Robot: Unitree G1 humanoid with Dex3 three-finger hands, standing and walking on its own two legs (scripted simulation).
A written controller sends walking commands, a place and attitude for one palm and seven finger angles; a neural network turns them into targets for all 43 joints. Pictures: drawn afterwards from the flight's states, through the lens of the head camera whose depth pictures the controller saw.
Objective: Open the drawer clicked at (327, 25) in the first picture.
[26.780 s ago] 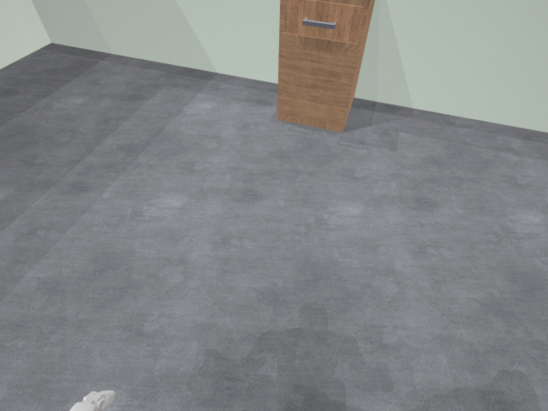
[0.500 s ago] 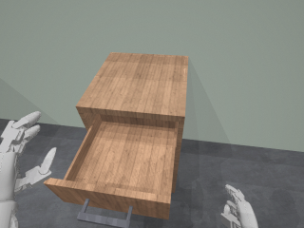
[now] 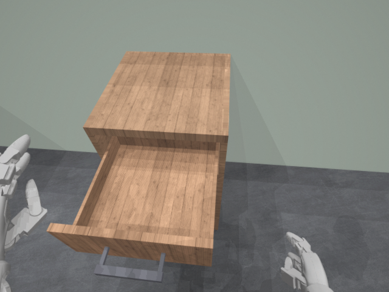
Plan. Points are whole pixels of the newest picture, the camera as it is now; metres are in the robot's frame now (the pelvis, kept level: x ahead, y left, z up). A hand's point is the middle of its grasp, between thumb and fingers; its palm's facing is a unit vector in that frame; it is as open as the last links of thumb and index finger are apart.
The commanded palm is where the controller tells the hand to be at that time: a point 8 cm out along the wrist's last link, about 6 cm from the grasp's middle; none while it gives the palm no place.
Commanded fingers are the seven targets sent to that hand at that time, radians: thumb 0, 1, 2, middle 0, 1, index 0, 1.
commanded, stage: step back with the hand held close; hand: left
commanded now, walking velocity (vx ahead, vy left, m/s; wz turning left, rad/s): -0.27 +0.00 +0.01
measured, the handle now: (131, 264) +0.20 +0.19 -0.15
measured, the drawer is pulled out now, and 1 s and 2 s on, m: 0.30 0.30 0.30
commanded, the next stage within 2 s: stop stepping back and stand still in 1.18 s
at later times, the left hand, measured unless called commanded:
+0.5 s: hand (16, 264) +0.13 +0.25 +0.14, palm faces +0.36 -0.79 -0.50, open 7.4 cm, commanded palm +0.07 +0.29 +0.17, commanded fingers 0.00 0.90 0.90 -0.20 -0.30 -0.20 -0.30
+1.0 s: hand out of the picture +0.07 +0.21 +0.16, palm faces +0.28 -0.81 -0.51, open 7.4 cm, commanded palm -0.01 +0.27 +0.17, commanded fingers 0.00 0.90 0.90 -0.20 -0.30 -0.20 -0.30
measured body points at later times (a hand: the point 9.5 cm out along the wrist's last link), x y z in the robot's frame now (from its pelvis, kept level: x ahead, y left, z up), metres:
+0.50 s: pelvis -0.05 +0.01 -0.01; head -0.02 +0.02 +0.44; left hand +0.11 +0.29 +0.17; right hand +0.14 -0.21 -0.08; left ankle -0.04 +0.10 -0.74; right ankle -0.01 -0.09 -0.74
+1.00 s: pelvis -0.14 -0.01 -0.01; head -0.09 +0.00 +0.43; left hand +0.05 +0.25 +0.19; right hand +0.05 -0.23 -0.10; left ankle -0.08 +0.12 -0.74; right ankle -0.12 -0.11 -0.74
